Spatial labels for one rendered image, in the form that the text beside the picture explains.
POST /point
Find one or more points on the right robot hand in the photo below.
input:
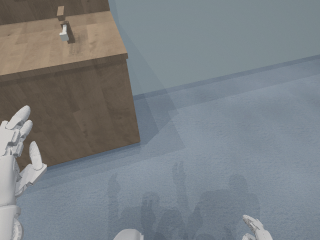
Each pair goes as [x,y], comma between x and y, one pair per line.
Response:
[257,228]

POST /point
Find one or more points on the left robot hand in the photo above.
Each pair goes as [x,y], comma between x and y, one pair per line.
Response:
[12,135]

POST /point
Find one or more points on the counter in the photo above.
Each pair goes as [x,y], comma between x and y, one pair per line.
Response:
[78,91]

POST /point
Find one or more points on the left robot thigh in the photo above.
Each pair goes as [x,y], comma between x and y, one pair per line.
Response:
[129,234]

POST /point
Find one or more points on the left robot forearm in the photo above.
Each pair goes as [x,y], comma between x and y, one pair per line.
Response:
[10,227]

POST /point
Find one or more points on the tap lever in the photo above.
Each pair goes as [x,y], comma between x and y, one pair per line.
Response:
[63,34]

